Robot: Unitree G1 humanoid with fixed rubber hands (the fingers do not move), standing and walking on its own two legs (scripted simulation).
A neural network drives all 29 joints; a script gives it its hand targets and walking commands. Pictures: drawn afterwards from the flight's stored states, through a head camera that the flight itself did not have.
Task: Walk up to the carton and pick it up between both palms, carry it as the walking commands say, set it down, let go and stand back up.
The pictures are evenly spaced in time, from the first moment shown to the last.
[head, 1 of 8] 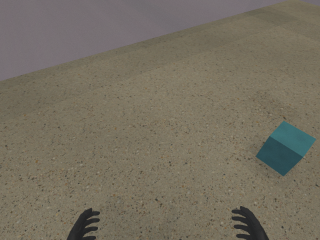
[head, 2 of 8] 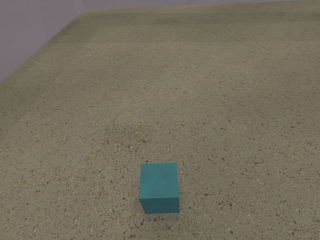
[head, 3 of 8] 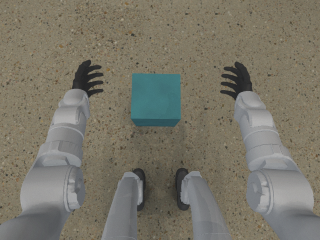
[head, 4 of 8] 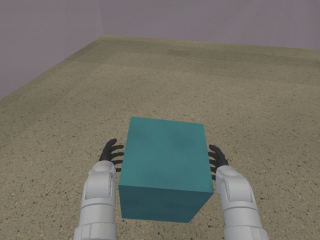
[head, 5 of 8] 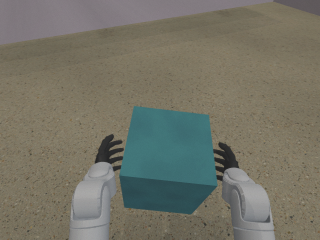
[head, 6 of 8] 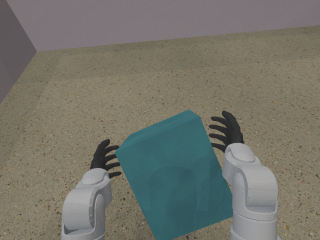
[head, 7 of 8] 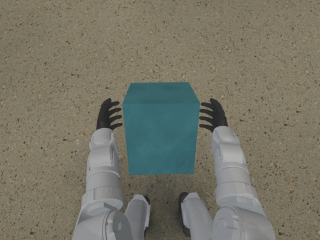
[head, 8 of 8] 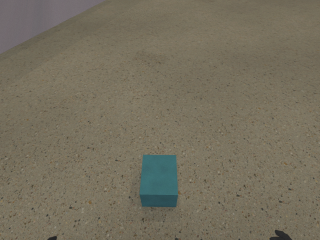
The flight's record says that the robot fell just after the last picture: no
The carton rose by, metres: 0.68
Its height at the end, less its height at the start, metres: -0.03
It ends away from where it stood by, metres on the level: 3.38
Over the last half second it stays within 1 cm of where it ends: yes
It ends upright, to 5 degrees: no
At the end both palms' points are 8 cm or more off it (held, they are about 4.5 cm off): yes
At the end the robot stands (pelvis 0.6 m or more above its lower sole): yes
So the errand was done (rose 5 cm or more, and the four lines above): no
